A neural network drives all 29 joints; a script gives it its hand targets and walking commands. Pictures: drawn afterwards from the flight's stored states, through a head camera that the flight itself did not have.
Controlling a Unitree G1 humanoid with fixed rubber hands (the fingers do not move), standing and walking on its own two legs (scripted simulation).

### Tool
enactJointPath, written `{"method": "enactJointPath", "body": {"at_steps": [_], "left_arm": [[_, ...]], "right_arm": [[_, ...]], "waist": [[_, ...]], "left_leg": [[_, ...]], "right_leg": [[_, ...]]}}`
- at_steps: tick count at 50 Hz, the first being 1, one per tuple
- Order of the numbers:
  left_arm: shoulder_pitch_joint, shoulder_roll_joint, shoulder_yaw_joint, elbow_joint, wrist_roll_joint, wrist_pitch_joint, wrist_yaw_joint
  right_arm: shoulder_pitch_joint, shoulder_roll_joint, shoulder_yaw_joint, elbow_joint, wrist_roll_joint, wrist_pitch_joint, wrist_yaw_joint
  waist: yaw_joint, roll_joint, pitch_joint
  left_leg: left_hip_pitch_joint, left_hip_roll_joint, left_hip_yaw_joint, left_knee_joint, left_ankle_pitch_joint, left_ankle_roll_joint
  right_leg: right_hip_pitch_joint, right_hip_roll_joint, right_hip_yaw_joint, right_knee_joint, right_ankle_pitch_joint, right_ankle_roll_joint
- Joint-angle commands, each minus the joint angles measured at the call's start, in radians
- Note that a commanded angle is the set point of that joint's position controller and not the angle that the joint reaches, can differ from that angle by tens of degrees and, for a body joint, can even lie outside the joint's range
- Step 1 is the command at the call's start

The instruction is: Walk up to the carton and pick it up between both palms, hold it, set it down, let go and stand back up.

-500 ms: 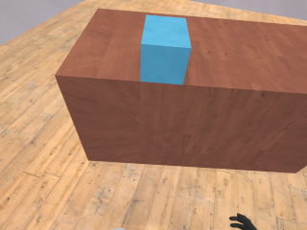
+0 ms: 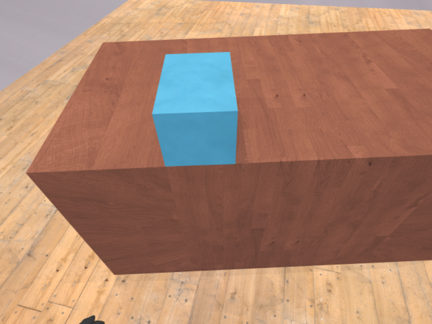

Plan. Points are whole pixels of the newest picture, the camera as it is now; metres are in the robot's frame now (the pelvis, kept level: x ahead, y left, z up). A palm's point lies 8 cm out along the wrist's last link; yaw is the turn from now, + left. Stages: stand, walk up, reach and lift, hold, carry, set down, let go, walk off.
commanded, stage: walk up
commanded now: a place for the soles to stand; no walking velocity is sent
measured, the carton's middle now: (198, 106) +0.65 +0.03 +0.06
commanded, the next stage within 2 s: none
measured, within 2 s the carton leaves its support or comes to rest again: neither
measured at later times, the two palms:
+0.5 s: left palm (69, 322) +0.18 +0.30 -0.12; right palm (327, 284) +0.22 -0.22 -0.08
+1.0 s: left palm (83, 274) +0.26 +0.28 -0.08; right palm (336, 285) +0.22 -0.24 -0.09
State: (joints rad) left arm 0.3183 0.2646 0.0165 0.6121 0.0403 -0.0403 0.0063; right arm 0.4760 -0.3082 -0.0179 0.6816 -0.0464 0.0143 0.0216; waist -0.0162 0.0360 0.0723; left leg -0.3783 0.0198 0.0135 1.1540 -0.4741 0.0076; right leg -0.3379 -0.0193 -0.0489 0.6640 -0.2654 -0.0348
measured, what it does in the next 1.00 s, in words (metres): walks ahead: left foot, then right foot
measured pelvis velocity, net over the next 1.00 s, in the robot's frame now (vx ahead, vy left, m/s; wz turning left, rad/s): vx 0.14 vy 0.02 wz -0.01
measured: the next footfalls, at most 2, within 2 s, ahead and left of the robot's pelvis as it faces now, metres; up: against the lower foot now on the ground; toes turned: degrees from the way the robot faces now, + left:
left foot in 0.28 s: +0.23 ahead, +0.15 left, +0.00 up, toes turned -2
right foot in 0.54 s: +0.16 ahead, -0.09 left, +0.00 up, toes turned -4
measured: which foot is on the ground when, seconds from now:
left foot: up 0.00-0.26, down 0.28-1.00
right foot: down 0.00-0.30, up 0.32-0.52, down 0.54-1.00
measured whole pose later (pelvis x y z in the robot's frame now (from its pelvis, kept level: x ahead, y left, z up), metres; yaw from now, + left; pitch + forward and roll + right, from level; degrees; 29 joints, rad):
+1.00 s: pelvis +0.14 +0.02 +0.01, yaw -1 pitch -1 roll +0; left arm 0.27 0.30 -0.01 0.64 0.00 0.00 -0.01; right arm 0.30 -0.29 0.01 0.69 0.00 0.00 0.01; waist -0.02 0.00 0.03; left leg -0.31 0.04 0.03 0.55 -0.21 -0.01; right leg -0.19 -0.02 -0.02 0.56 -0.34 0.01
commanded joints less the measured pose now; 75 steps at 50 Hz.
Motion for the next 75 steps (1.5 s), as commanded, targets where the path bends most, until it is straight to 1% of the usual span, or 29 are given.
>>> {"method": "enactJointPath", "body": {"at_steps": [1,3,5,6,7,9,10,11,13,14,15,16,17,18,20,21,24,26,27,28,29,30,31,33,36,38,41,54,75], "left_arm": [[0.082,0.175,0.058,-0.025,-0.001,-0.016,0.008],[0.083,0.171,0.054,-0.009,-0.003,-0.027,0.005],[0.105,0.171,0.053,0.009,-0.006,-0.033,0.002],[0.11,0.173,0.052,0.01,-0.007,-0.034,0.002],[0.102,0.169,0.046,0.005,-0.009,-0.031,0.002],[0.112,0.183,0.044,0.004,-0.015,-0.018,-0.002],[0.118,0.194,0.046,0.0,-0.016,-0.011,-0.003],[0.111,0.202,0.045,-0.005,-0.017,-0.003,-0.004],[0.106,0.176,0.028,-0.026,-0.028,0.009,-0.007],[0.147,0.142,0.013,-0.038,-0.027,0.008,-0.01],[0.224,0.076,-0.015,-0.044,-0.026,0.021,-0.008],[0.259,0.106,-0.001,-0.021,-0.029,0.06,0.011],[0.196,0.154,0.013,-0.015,-0.019,0.085,0.018],[0.148,0.164,0.023,-0.026,-0.015,0.09,0.018],[0.163,0.137,0.021,-0.003,-0.026,0.084,0.015],[0.182,0.118,0.017,0.0,-0.03,0.075,0.012],[0.163,0.121,0.025,0.011,-0.026,0.063,0.008],[0.161,0.117,0.03,0.009,-0.021,0.053,0.003],[0.134,0.13,0.033,-0.004,-0.018,0.045,0.001],[0.119,0.153,0.037,-0.015,-0.011,0.038,-0.001],[0.028,0.21,0.049,-0.024,-0.036,0.039,-0.004],[-0.032,0.207,0.047,-0.023,-0.053,0.038,-0.009],[-0.055,0.16,0.029,-0.03,-0.056,0.033,-0.014],[-0.037,0.147,0.02,-0.032,-0.053,0.028,-0.015],[-0.016,0.163,0.021,-0.028,-0.046,0.023,-0.018],[-0.015,0.167,0.02,-0.032,-0.047,0.022,-0.017],[-0.02,0.166,0.019,-0.04,-0.044,0.022,-0.015],[-0.022,0.162,0.012,-0.028,-0.043,0.03,-0.013],[0.014,0.158,0.014,0.0,-0.04,0.029,-0.016]], "right_arm": [[0.051,-0.088,-0.043,-0.086,0.008,-0.019,0.01],[0.021,-0.069,-0.038,-0.091,0.003,-0.019,0.019],[-0.034,-0.055,-0.035,-0.106,0.007,-0.025,0.023],[-0.063,-0.044,-0.031,-0.113,0.006,-0.027,0.023],[-0.08,-0.03,-0.025,-0.112,0.007,-0.028,0.017],[-0.096,-0.012,-0.019,-0.113,0.012,-0.035,0.005],[-0.093,-0.015,-0.022,-0.108,0.009,-0.036,0.0],[-0.079,-0.021,-0.027,-0.105,0.006,-0.038,-0.005],[-0.023,-0.073,-0.044,-0.091,0.004,-0.046,-0.017],[-0.006,-0.117,-0.054,-0.092,-0.001,-0.046,-0.023],[-0.018,-0.16,-0.057,-0.129,0.002,-0.047,-0.03],[-0.058,-0.192,-0.07,-0.131,0.043,-0.025,-0.04],[-0.111,-0.176,-0.067,-0.143,0.053,-0.015,-0.049],[-0.124,-0.15,-0.053,-0.14,0.046,-0.012,-0.051],[-0.182,-0.137,-0.044,-0.141,0.029,-0.006,-0.056],[-0.204,-0.134,-0.041,-0.135,0.027,-0.002,-0.053],[-0.206,-0.125,-0.036,-0.128,0.025,0.001,-0.047],[-0.254,-0.135,-0.031,-0.133,0.038,0.002,-0.042],[-0.256,-0.129,-0.027,-0.136,0.049,0.002,-0.036],[-0.235,-0.099,-0.017,-0.14,0.065,0.001,-0.026],[-0.203,-0.066,-0.016,-0.134,0.075,0.003,-0.023],[-0.191,-0.065,-0.019,-0.113,0.06,0.005,-0.022],[-0.2,-0.082,-0.021,-0.107,0.053,0.0,-0.019],[-0.199,-0.099,-0.023,-0.099,0.046,-0.015,-0.015],[-0.195,-0.107,-0.019,-0.091,0.045,-0.027,-0.015],[-0.191,-0.106,-0.016,-0.084,0.044,-0.029,-0.015],[-0.179,-0.105,-0.015,-0.074,0.043,-0.025,-0.014],[-0.181,-0.116,-0.013,-0.072,0.046,-0.031,-0.016],[-0.202,-0.117,-0.016,-0.067,0.044,-0.028,-0.018]], "waist": [[0.03,-0.168,0.049],[0.028,-0.185,0.049],[0.04,-0.183,0.058],[0.045,-0.181,0.062],[0.042,-0.183,0.056],[0.047,-0.201,-0.001],[0.043,-0.181,-0.031],[0.029,-0.154,-0.054],[-0.01,-0.064,-0.084],[-0.024,0.031,-0.115],[-0.011,0.174,-0.188],[-0.006,0.139,-0.185],[-0.011,0.105,-0.128],[-0.019,0.096,-0.073],[0.01,0.136,-0.043],[0.021,0.164,-0.058],[0.019,0.145,-0.096],[0.05,0.119,-0.11],[0.056,0.096,-0.109],[0.053,0.029,-0.116],[0.002,-0.062,-0.063],[-0.02,-0.094,-0.03],[-0.018,-0.08,-0.011],[-0.005,-0.098,-0.002],[0.008,-0.093,-0.044],[0.012,-0.085,-0.07],[0.011,-0.076,-0.068],[0.012,-0.019,-0.086],[0.012,-0.026,-0.059]], "left_leg": [[-0.207,0.064,-0.054,-0.02,0.117,-0.017],[-0.202,0.072,-0.038,-0.094,0.146,-0.034],[-0.2,0.079,-0.021,-0.213,0.173,-0.037],[-0.176,0.079,-0.009,-0.28,0.197,-0.036],[-0.122,0.069,0.01,-0.347,0.229,-0.033],[-0.001,0.024,0.051,-0.422,0.308,-0.023],[0.056,0.005,0.064,-0.456,0.346,-0.013],[0.128,-0.008,0.073,-0.515,0.394,-0.001],[0.307,-0.005,0.035,-0.631,0.518,0.033],[0.38,0.092,-0.07,-0.648,0.558,0.071],[0.369,0.346,-0.369,-0.708,0.578,0.161],[0.243,0.408,-0.477,-0.773,0.41,0.28],[0.162,0.389,-0.487,-0.825,0.243,0.287],[0.13,0.328,-0.434,-0.844,0.202,0.256],[0.085,0.26,-0.298,-0.808,0.262,0.205],[0.079,0.227,-0.242,-0.79,0.277,0.195],[0.087,0.202,-0.212,-0.733,0.347,0.172],[0.007,0.193,-0.172,-0.691,0.309,0.135],[-0.048,0.182,-0.16,-0.687,0.248,0.099],[-0.103,0.151,-0.128,-0.669,0.127,0.051],[0.012,0.057,-0.045,-0.644,0.043,0.012],[0.157,0.044,-0.041,-0.601,0.104,0.01],[0.152,0.053,-0.057,-0.622,0.172,0.01],[0.145,0.073,-0.082,-0.652,0.245,0.02],[0.112,0.084,-0.085,-0.655,0.342,0.031],[0.133,0.083,-0.077,-0.657,0.378,0.03],[0.143,0.075,-0.072,-0.663,0.356,0.03],[0.139,0.095,-0.086,-0.678,0.411,0.042],[0.133,0.084,-0.102,-0.694,0.342,0.04]], "right_leg": [[0.087,-0.247,0.32,-0.418,-0.106,-0.173],[0.088,-0.245,0.273,-0.412,0.0,-0.205],[0.094,-0.235,0.227,-0.407,0.064,-0.213],[0.093,-0.229,0.2,-0.389,0.152,-0.208],[0.079,-0.21,0.155,-0.342,0.328,-0.191],[0.067,-0.177,0.094,-0.238,0.545,-0.169],[0.066,-0.175,0.09,-0.191,0.557,-0.155],[0.045,-0.168,0.088,-0.145,0.493,-0.134],[-0.046,-0.128,0.098,-0.03,0.287,-0.059],[-0.105,-0.089,0.07,0.074,0.135,-0.024],[-0.108,-0.01,0.012,0.293,-0.289,0.031],[-0.054,-0.003,0.057,0.363,-0.427,0.053],[-0.077,-0.021,0.089,0.401,-0.401,0.056],[-0.103,-0.024,0.103,0.394,-0.376,0.056],[-0.068,-0.041,0.099,0.28,-0.337,0.062],[-0.034,-0.029,0.074,0.214,-0.327,0.067],[0.046,-0.004,0.028,0.053,-0.192,0.071],[0.165,-0.001,0.018,-0.104,0.003,0.045],[0.203,-0.018,0.057,-0.156,0.061,0.022],[0.219,-0.095,0.172,-0.205,0.009,-0.016],[0.006,-0.167,0.272,-0.287,-0.221,-0.052],[-0.136,-0.172,0.255,-0.32,-0.318,-0.06],[-0.121,-0.142,0.214,-0.316,-0.261,-0.038],[-0.086,-0.113,0.172,-0.284,-0.141,-0.015],[0.027,-0.109,0.155,-0.247,0.029,-0.011],[0.048,-0.111,0.147,-0.237,0.067,-0.013],[0.045,-0.109,0.139,-0.249,0.024,-0.013],[0.093,-0.086,0.11,-0.222,0.062,-0.001],[0.077,-0.08,0.096,-0.246,0.0,0.004]]}}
